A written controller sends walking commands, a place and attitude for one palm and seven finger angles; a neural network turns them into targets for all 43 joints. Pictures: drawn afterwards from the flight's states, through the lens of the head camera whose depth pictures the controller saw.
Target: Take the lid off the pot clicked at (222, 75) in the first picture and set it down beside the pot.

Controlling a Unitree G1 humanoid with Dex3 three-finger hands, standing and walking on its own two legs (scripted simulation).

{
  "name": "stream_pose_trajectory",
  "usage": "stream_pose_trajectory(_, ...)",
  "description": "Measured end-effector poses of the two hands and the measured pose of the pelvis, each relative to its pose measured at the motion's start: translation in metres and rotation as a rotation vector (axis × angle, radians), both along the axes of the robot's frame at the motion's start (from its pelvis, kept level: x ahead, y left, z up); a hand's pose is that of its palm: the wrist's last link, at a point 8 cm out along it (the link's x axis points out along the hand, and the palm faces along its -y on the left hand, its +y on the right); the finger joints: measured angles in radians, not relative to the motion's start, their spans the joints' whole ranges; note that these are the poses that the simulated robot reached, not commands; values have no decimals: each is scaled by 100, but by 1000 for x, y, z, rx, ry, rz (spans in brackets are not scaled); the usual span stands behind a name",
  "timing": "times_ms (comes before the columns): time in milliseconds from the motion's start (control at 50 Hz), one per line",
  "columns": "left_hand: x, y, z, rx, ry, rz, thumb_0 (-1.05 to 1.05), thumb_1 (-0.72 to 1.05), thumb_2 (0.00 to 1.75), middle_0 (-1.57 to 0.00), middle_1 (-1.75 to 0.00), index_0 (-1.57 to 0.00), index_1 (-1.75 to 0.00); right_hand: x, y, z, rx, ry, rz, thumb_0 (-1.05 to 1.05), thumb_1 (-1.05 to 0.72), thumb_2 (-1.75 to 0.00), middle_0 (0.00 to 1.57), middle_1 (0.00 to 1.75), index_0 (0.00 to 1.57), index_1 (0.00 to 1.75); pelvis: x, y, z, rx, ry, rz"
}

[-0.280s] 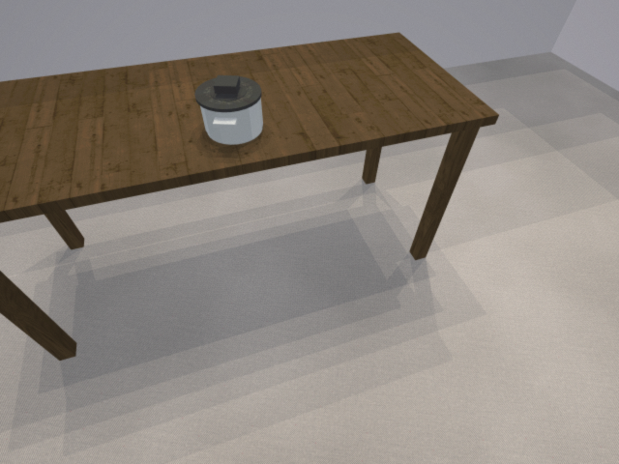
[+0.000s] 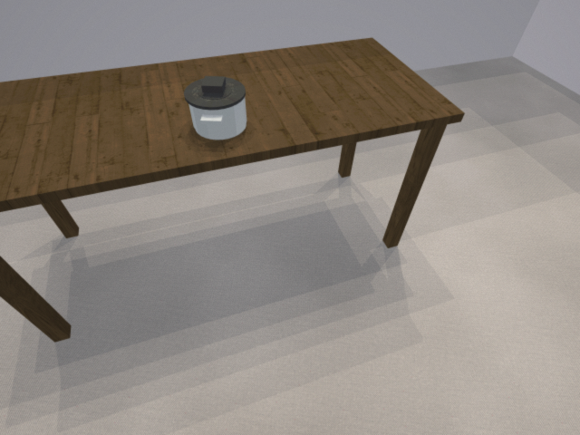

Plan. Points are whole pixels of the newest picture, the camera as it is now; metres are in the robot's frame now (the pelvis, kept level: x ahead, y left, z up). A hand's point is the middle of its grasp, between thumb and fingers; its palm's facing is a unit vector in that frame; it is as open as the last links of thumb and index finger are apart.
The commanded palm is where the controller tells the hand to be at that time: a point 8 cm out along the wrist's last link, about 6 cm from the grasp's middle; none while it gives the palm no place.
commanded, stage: look at it before walking up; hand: left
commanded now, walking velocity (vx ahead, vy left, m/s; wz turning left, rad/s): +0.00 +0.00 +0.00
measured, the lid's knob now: (213, 84) +0.90 +0.25 +0.03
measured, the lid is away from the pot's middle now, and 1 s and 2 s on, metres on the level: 0.00 0.00 0.00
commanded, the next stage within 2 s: walk to a spot facing it in 0.36 s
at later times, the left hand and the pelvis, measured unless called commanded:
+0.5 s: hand out of the picture +0.04 +0.23 -0.17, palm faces -0.02 -0.95 -0.30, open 7.4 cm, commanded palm none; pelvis +0.00 +0.00 +0.00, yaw +0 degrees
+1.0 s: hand out of the picture +0.04 +0.15 -0.16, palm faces -0.13 -0.95 -0.28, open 7.4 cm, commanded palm none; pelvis +0.00 -0.04 -0.01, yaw -13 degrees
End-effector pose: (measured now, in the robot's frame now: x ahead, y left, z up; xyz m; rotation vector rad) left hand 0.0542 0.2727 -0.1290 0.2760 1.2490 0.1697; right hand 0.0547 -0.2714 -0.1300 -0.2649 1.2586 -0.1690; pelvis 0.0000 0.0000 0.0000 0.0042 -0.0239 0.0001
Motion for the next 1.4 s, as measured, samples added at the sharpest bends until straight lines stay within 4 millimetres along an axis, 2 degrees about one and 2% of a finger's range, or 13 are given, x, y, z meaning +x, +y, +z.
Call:
stream_pose_trajectory(340,-11,5,0,4,19,13,1,91,90,-20,-30,-20,-30,-2,2,1,-2,0,5,0,-90,-90,20,29,21,30,-3,3,1,0,0,1)
stream_pose_trajectory(580,-18,1,-3,-1,50,18,1,91,90,-20,-30,-20,-30,-8,5,-2,0,5,-19,0,-90,-90,20,29,21,30,-2,2,0,2,2,-25)
stream_pose_trajectory(760,-15,-21,-14,-23,93,-39,1,91,90,-20,-30,-20,-30,-33,11,-19,50,-10,-124,0,-90,-90,20,29,21,30,-11,-7,-12,31,6,-116)
stream_pose_trajectory(880,-10,-48,-15,1,92,-87,1,91,90,-20,-30,-20,-30,-53,-9,-44,96,-8,-206,0,-90,-89,21,30,21,30,-12,-29,-25,33,0,-190)
stream_pose_trajectory(960,-14,-65,-4,-5,78,-76,0,91,90,-20,-30,-20,-30,-54,-21,-35,106,15,-217,1,-91,-89,20,29,21,30,-6,-40,-15,35,15,-209)
stream_pose_trajectory(1080,-15,-84,11,-32,141,-122,1,91,90,-20,-30,-20,-30,-30,-41,-11,90,-77,-265,1,-91,-90,20,29,20,30,13,-49,2,46,41,-284)
stream_pose_trajectory(1180,1,-87,13,-39,167,-149,1,91,90,-20,-30,-20,-30,0,-49,-3,71,-138,-299,1,-91,-90,20,29,20,30,37,-50,4,38,50,-334)
stream_pose_trajectory(1300,38,-81,9,-40,181,-174,1,91,90,-20,-30,-20,-30,55,-44,4,67,-209,-320,1,-91,-90,20,29,20,30,79,-45,2,22,50,-391)
stream_pose_trajectory(1400,88,-67,-4,-39,205,-210,1,91,90,-20,-30,-20,-30,117,-31,12,61,-291,-333,1,-91,-90,20,29,20,30,126,-36,-4,9,45,-446)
